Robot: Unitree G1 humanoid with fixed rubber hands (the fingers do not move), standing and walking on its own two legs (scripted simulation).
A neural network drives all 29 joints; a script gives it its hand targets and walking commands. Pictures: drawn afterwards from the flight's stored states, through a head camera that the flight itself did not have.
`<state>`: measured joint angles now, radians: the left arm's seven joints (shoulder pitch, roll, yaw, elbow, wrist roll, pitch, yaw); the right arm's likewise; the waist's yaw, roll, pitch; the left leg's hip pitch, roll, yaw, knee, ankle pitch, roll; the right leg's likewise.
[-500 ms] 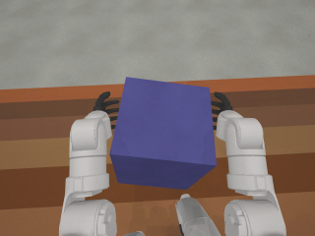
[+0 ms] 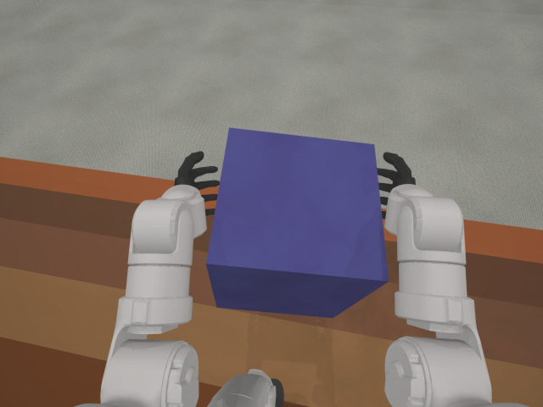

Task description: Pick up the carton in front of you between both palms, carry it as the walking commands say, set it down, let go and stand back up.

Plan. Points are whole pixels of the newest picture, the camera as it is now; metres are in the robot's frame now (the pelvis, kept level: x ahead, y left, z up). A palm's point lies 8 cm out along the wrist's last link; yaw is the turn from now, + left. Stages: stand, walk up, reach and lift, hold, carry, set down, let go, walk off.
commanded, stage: carry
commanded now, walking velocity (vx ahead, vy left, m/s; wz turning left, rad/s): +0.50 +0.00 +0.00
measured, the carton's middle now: (287, 234) +0.36 +0.04 +0.01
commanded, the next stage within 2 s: none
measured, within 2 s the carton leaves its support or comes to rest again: neither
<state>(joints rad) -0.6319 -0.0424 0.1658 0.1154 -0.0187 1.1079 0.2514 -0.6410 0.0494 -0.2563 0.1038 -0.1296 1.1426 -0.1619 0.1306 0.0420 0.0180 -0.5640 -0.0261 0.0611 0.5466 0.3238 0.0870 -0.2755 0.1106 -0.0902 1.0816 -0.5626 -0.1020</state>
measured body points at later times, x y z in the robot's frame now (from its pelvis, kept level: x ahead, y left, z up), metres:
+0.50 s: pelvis +0.37 -0.02 -0.15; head +0.39 -0.02 +0.30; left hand +0.74 +0.13 -0.04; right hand +0.76 -0.17 -0.03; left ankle +0.27 +0.09 -0.73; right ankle +0.40 -0.08 -0.86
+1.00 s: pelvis +0.72 +0.02 -0.26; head +0.76 +0.01 +0.19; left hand +1.11 +0.12 -0.18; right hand +1.08 -0.17 -0.17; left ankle +0.71 +0.06 -0.96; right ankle +0.76 -0.12 -0.90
